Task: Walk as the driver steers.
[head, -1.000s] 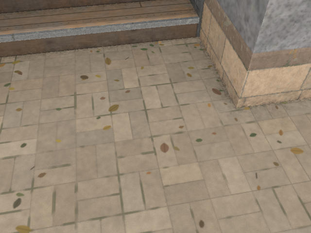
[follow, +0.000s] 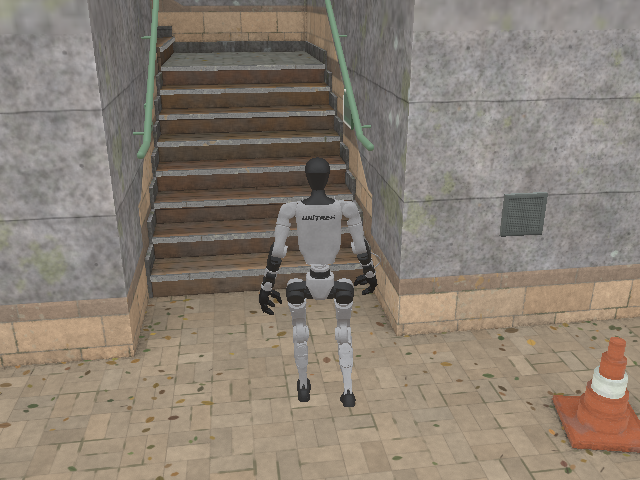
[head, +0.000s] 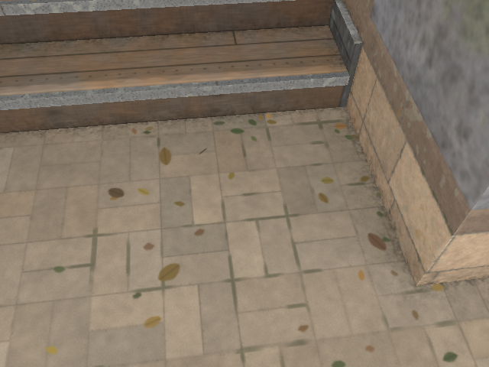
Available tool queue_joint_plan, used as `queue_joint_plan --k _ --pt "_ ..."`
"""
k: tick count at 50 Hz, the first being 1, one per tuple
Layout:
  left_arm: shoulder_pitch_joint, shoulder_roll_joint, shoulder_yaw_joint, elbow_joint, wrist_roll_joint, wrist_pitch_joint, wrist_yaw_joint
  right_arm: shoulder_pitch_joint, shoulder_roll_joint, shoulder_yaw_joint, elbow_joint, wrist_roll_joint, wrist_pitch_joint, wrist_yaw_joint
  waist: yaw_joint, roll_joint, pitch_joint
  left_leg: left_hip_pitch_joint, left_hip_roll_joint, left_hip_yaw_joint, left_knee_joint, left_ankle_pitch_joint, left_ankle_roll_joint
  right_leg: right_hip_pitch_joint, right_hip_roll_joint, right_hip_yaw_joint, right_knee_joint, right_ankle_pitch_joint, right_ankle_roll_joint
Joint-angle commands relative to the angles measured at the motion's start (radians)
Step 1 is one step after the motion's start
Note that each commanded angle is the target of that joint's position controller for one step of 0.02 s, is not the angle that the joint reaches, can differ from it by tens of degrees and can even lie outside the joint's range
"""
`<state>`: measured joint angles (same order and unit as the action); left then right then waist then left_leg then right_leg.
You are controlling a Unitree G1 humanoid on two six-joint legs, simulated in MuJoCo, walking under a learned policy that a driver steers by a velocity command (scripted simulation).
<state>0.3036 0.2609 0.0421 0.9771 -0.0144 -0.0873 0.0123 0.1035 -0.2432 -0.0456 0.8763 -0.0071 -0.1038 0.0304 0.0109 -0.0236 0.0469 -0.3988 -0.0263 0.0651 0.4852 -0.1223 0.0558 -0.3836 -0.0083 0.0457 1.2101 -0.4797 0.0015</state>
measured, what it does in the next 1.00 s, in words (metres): walks ahead: right foot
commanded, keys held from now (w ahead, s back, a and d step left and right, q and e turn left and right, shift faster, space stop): no key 1.00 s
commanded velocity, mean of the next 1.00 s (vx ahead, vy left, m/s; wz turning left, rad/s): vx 0.06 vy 0.00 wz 0.00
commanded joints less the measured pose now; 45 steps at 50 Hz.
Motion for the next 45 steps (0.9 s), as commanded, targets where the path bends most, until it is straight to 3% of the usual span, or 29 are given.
queue_joint_plan --k 1,3,5,7,10,13,14,15,16,17,18,20,21,24,32,45 --pt "0.069 0.081 0.027 -0.044 0.008 0.015 0.009 0.041 -0.083 -0.011 -0.008 -0.018 -0.013 0.003 0.017 0.075 -0.164 0.218 0.280 -0.224 -0.184 0.721 0.203 -0.089 -0.087 0.030 -0.007 0.074 0.008" --pt "0.089 0.033 0.017 -0.045 0.012 0.041 0.016 0.015 -0.090 -0.008 0.013 -0.023 -0.018 0.003 0.055 0.087 -0.153 0.135 0.252 -0.147 -0.206 0.768 0.206 -0.018 -0.087 0.019 -0.141 0.123 0.021" --pt "0.046 0.030 0.013 -0.063 0.019 0.055 0.025 -0.012 -0.114 -0.011 0.024 -0.025 -0.011 -0.007 0.061 0.102 -0.156 0.113 0.224 -0.093 -0.204 0.773 0.192 0.024 -0.082 0.005 -0.316 0.188 0.031" --pt "-0.016 0.035 0.008 -0.079 0.019 0.066 0.027 0.006 -0.137 -0.015 0.041 -0.016 0.004 -0.017 0.036 0.113 -0.174 0.133 0.216 -0.082 -0.202 0.700 0.179 0.058 -0.072 -0.008 -0.439 0.264 0.038" --pt "-0.069 0.067 0.014 -0.089 0.013 0.085 0.028 0.027 -0.144 -0.014 0.064 -0.012 0.026 -0.024 0.014 0.109 -0.158 0.132 0.231 -0.120 -0.218 0.417 0.172 0.100 -0.067 -0.007 -0.544 0.301 0.036" --pt "-0.090 0.083 0.021 -0.088 0.029 0.088 0.030 0.029 -0.108 0.001 0.077 0.004 0.043 -0.027 0.027 0.087 -0.109 0.097 0.178 -0.139 -0.182 0.045 0.108 0.197 -0.056 -0.020 -0.753 0.385 0.002" --pt "-0.097 0.112 0.025 -0.094 0.038 0.086 0.033 0.066 -0.084 0.009 0.086 -0.002 0.044 -0.027 0.012 0.050 -0.097 0.080 0.139 -0.137 -0.156 -0.078 0.062 0.238 -0.102 0.027 -0.795 0.489 -0.015" --pt "-0.105 0.157 0.031 -0.102 0.037 0.087 0.038 0.118 -0.076 0.010 0.094 -0.017 0.043 -0.027 -0.038 -0.030 -0.087 0.043 0.075 -0.106 -0.106 -0.183 0.027 0.267 -0.156 0.074 -0.786 0.601 -0.044" --pt "-0.145 0.163 0.034 -0.087 0.026 0.088 0.034 0.185 -0.049 0.013 0.108 -0.014 0.052 -0.032 -0.093 -0.153 -0.084 0.085 0.031 -0.053 -0.124 -0.212 0.002 0.186 -0.160 0.088 -0.802 0.430 -0.083" --pt "-0.168 0.105 0.027 -0.092 0.021 0.085 0.024 0.135 -0.076 0.011 0.111 -0.017 0.061 -0.040 -0.058 -0.118 -0.046 0.145 0.032 -0.041 -0.115 -0.172 -0.014 0.105 -0.121 0.078 -0.831 0.296 -0.065" --pt "-0.169 0.078 0.019 -0.087 0.027 0.079 0.021 0.102 -0.095 0.005 0.108 -0.012 0.070 -0.045 -0.042 -0.077 -0.037 0.151 0.038 -0.046 -0.111 -0.146 -0.013 0.096 -0.100 0.057 -0.834 0.277 -0.038" --pt "-0.164 0.088 0.021 -0.074 0.026 0.067 0.018 0.094 -0.094 0.006 0.115 -0.013 0.081 -0.053 -0.034 -0.053 -0.047 0.154 0.050 -0.057 -0.107 -0.097 -0.008 0.133 -0.078 0.033 -0.808 0.366 -0.014" --pt "-0.136 0.066 0.016 -0.056 0.020 0.058 0.015 0.112 -0.081 0.008 0.126 -0.017 0.082 -0.050 -0.037 -0.046 -0.065 0.166 0.056 -0.064 -0.102 -0.078 -0.005 0.157 -0.084 0.029 -0.793 0.398 -0.018" --pt "-0.129 0.077 0.017 -0.037 0.018 0.052 0.013 0.097 -0.084 0.007 0.136 -0.010 0.079 -0.045 -0.025 -0.026 -0.078 0.181 0.061 -0.067 -0.086 -0.012 -0.003 0.184 -0.078 0.016 -0.763 0.477 -0.026" --pt "-0.130 0.068 0.013 -0.006 0.014 0.062 0.016 0.122 -0.066 0.011 0.183 -0.007 0.091 -0.048 -0.022 0.017 -0.065 0.197 0.060 -0.066 -0.073 0.029 -0.011 0.196 -0.064 -0.006 -0.744 0.500 -0.028" --pt "-0.112 0.042 0.006 0.046 0.013 0.077 0.021 0.166 -0.047 0.020 0.226 -0.007 0.095 -0.056 -0.020 0.017 -0.016 0.186 0.060 -0.072 -0.099 -0.021 -0.013 0.185 -0.046 -0.025 -0.767 0.418 -0.013"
